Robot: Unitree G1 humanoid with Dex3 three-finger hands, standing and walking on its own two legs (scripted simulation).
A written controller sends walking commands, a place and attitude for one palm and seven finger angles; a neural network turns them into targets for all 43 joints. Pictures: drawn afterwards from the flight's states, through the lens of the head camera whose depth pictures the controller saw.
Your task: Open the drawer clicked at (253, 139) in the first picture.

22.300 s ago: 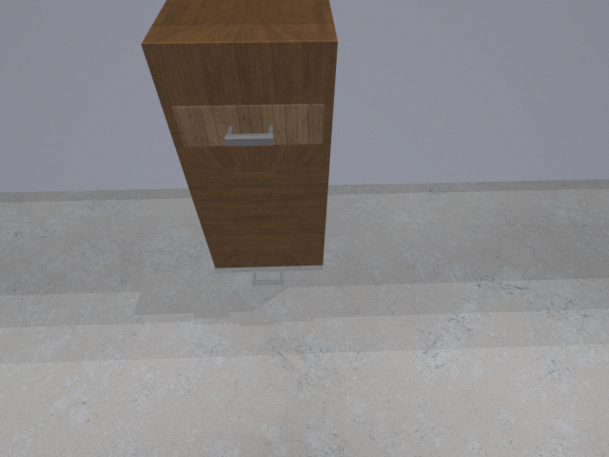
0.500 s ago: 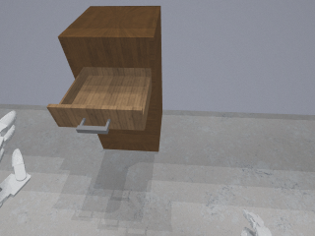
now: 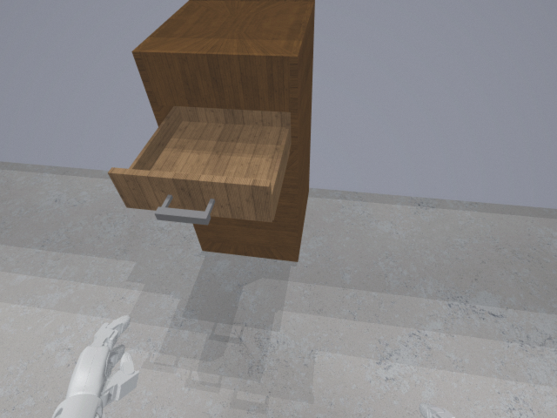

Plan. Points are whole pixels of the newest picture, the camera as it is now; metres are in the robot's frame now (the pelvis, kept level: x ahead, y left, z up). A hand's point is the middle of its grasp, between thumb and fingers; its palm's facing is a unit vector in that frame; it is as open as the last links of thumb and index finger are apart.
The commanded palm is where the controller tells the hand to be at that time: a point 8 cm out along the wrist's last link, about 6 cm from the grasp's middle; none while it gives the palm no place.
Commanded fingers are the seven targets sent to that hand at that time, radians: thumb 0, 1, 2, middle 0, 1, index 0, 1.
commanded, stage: let the arm hang, fingers relaxed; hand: left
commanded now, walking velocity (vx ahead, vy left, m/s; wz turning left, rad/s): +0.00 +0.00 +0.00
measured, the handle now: (186, 208) +0.57 +0.25 -0.09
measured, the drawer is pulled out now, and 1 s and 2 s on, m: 0.30 0.30 0.30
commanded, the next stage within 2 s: look to check the result in 0.94 s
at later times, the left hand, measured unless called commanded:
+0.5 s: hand out of the picture -0.03 +0.19 -0.16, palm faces +0.00 -0.98 -0.21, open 7.3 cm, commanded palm none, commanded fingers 0.00 0.90 0.90 -0.20 -0.30 -0.20 -0.30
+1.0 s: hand out of the picture +0.02 +0.20 -0.16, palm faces -0.01 -0.98 -0.18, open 7.3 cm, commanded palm none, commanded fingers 0.00 0.90 0.90 -0.20 -0.30 -0.20 -0.30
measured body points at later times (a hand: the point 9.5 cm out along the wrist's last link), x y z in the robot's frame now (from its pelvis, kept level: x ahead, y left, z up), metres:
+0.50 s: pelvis +0.00 +0.02 +0.02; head +0.02 +0.01 +0.46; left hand -0.02 +0.25 -0.14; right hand -0.08 -0.17 -0.15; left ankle +0.01 +0.14 -0.73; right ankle +0.04 -0.06 -0.73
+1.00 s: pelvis +0.02 +0.04 +0.02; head +0.03 +0.03 +0.46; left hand +0.02 +0.25 -0.14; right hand -0.03 -0.16 -0.15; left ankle +0.01 +0.14 -0.73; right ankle +0.04 -0.06 -0.73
